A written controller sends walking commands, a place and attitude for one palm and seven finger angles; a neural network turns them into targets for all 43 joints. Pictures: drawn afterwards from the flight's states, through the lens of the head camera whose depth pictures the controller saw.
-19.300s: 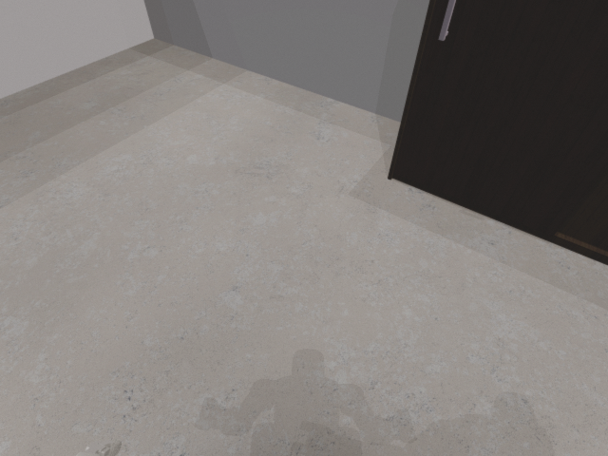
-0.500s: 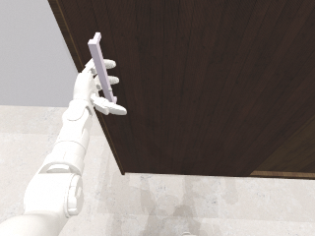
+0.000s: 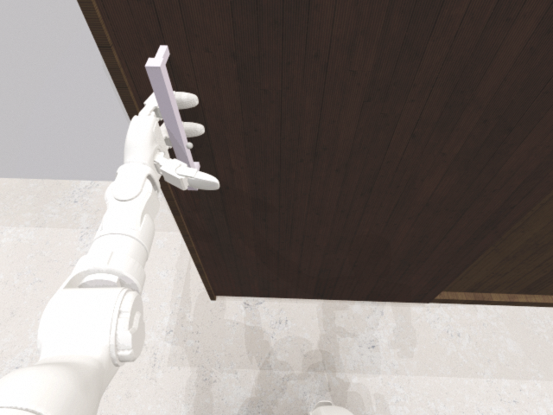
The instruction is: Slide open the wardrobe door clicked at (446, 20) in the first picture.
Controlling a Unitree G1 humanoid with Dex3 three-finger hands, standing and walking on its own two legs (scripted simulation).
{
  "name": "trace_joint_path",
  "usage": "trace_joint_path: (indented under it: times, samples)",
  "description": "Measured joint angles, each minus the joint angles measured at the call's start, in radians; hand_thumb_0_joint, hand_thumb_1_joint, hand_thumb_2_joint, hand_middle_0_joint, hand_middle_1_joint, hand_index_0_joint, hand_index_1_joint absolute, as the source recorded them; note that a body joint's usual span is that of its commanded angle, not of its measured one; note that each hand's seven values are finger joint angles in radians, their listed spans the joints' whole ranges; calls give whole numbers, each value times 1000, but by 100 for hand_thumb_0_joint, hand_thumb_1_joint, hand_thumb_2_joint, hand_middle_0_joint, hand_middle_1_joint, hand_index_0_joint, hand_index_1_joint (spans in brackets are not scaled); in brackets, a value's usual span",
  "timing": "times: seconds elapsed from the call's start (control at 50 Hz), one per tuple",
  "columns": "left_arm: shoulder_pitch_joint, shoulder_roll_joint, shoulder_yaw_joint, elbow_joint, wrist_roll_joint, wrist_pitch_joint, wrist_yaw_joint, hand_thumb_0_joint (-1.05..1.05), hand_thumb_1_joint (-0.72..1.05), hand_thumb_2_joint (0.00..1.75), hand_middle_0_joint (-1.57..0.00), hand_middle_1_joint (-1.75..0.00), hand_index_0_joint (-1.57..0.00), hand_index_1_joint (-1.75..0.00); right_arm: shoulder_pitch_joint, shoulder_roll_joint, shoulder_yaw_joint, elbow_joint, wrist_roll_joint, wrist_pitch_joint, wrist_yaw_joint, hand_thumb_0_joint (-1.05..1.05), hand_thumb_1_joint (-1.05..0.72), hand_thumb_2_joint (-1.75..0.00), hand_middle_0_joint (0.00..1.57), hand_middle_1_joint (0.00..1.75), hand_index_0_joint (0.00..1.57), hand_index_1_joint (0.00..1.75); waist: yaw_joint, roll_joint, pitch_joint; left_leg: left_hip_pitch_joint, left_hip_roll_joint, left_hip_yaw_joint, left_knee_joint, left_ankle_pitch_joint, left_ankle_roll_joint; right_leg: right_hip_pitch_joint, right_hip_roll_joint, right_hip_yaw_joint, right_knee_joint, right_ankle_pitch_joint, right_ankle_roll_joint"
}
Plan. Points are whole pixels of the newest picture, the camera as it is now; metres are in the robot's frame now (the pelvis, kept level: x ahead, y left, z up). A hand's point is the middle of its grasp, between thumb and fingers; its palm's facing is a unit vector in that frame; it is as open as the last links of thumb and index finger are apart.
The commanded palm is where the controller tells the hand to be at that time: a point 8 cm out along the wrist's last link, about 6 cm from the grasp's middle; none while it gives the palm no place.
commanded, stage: slide the fingers in behind the handle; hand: left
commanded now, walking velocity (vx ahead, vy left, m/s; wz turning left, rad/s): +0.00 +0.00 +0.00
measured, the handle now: (180, 128) +0.52 +0.14 +0.11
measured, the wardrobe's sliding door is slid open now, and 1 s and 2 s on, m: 0.00 0.00 0.00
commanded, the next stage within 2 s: grip the handle and tug to test in 0.22 s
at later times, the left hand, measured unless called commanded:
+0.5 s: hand (190, 145) +0.47 +0.11 +0.12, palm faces -0.07 -1.00 -0.01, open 13.3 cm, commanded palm +0.45 +0.16 +0.12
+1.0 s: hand (191, 144) +0.48 +0.11 +0.12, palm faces -0.06 -1.00 -0.02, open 5.9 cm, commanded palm +0.45 +0.16 +0.12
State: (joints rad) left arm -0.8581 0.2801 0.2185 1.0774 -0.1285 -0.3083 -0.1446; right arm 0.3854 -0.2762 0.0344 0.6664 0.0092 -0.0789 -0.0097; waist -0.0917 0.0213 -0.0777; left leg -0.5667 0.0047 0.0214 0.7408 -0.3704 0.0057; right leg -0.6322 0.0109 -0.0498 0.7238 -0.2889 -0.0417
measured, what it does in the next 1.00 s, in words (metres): stands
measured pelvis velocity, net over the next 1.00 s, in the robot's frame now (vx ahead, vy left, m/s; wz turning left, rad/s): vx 0.02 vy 0.01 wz -0.01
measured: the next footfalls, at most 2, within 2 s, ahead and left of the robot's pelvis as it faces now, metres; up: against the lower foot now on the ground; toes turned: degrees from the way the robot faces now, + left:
none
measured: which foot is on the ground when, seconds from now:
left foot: down 0.00-1.00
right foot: down 0.00-1.00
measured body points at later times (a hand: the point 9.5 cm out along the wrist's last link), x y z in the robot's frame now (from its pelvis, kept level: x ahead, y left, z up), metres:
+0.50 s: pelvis +0.01 +0.01 +0.00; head +0.06 +0.00 +0.45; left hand +0.47 +0.17 +0.12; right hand +0.06 -0.24 -0.12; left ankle -0.01 +0.12 -0.71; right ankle +0.04 -0.09 -0.71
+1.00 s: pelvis +0.02 +0.01 +0.00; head +0.07 +0.00 +0.45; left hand +0.47 +0.17 +0.12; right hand +0.07 -0.25 -0.12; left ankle -0.01 +0.12 -0.71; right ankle +0.04 -0.09 -0.71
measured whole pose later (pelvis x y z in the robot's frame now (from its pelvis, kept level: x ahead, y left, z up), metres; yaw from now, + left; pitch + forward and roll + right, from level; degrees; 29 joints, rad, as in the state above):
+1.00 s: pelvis +0.02 +0.01 +0.00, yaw -1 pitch +11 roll +0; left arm -0.77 0.24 0.19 0.97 -0.13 -0.28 -0.10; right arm 0.39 -0.26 0.02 0.65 0.00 -0.07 0.01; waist -0.08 0.03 -0.09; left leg -0.53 0.00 0.03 0.72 -0.39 0.01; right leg -0.60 0.01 -0.04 0.70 -0.30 -0.03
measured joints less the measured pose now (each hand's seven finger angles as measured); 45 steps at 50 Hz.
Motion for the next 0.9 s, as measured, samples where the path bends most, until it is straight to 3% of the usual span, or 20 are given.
trace_joint_path:
  times: [0.46,0.62,0.9]
  samples:
    - [27,-35,-27,-37,5,7,32,-2,-44,33,-31,-122,-30,-123,-2,13,1,-7,-7,1,13,1,-90,-90,20,30,20,30,9,3,-13,9,-9,6,0,-10,10,9,-7,8,0,-9,12]
    - [34,-36,-21,-46,11,8,26,-1,-17,44,-33,-125,-32,-125,-6,13,1,-13,-6,8,10,1,-90,-90,20,30,20,30,8,0,-11,18,-7,7,-5,-13,11,17,-5,9,-6,-10,12]
    - [73,-38,-23,-91,1,26,41,0,45,71,-39,-134,-36,-134,2,12,-8,-15,-6,12,16,1,-90,-90,20,30,20,30,9,7,-17,34,-3,11,-18,-15,9,29,0,14,-16,-11,11]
